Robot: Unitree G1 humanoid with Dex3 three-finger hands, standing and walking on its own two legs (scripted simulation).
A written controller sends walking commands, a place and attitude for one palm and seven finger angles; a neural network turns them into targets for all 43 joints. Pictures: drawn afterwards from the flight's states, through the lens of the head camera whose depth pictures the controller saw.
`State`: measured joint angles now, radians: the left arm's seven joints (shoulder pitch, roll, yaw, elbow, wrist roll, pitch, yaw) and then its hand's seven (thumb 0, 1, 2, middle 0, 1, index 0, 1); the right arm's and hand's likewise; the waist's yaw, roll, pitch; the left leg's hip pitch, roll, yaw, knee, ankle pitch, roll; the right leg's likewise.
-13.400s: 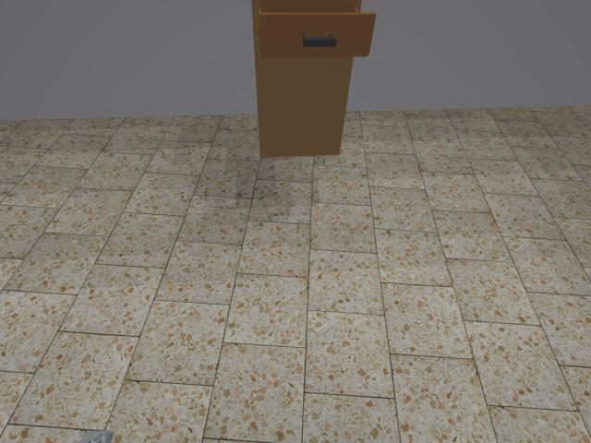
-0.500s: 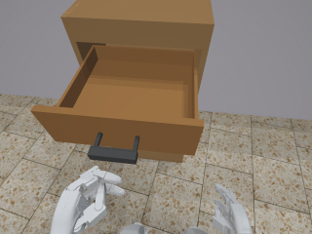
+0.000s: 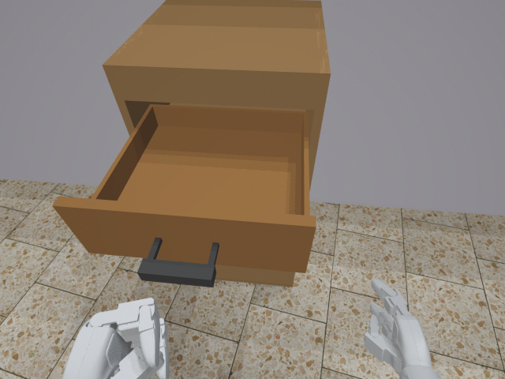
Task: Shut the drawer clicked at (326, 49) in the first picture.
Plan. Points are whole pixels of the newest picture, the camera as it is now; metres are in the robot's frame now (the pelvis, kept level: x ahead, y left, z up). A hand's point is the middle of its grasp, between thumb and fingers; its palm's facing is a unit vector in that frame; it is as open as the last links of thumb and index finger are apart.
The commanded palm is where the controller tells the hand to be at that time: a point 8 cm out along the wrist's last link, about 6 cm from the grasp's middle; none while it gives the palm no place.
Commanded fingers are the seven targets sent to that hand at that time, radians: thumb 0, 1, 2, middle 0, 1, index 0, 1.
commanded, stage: raise the hand and make a fist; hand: left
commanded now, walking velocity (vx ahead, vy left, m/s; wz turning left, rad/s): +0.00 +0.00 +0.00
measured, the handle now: (181, 259) +0.29 +0.14 +0.05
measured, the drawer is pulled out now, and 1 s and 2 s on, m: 0.30 0.30 0.30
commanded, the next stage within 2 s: bring the fist close to the handle in 0.64 s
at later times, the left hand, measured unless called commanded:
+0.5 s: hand (151, 359) +0.13 +0.11 +0.15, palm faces -0.02 -1.00 -0.04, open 3.3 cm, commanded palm +0.07 +0.16 +0.15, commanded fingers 0.00 0.90 0.90 -1.40 -1.60 -1.40 -1.60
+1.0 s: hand (162, 359) +0.13 +0.11 +0.12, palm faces -0.04 -1.00 -0.01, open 3.3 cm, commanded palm +0.10 +0.16 +0.12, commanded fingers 0.00 0.90 0.90 -1.40 -1.60 -1.40 -1.60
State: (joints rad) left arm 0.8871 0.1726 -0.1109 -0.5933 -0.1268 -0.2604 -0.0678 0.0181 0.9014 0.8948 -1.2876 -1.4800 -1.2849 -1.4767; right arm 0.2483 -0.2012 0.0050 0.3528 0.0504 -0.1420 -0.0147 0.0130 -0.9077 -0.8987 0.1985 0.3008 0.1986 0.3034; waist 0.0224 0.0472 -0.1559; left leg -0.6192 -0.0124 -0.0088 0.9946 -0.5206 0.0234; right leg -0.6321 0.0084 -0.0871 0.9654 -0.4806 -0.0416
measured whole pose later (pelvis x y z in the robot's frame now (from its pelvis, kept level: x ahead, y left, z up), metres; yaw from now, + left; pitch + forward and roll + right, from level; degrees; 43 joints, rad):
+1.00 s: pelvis -0.01 +0.01 +0.01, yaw +0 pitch +6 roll -1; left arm 0.84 0.14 -0.15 -0.58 -0.11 -0.22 -0.09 0.02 0.90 0.89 -1.40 -1.60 -1.40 -1.60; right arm 0.27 -0.21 0.02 0.39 0.04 -0.19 0.00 0.01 -0.91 -0.90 0.20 0.30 0.20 0.30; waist 0.02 0.05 -0.12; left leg -0.57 -0.02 -0.01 0.96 -0.49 0.03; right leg -0.58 0.00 -0.09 0.93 -0.46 -0.03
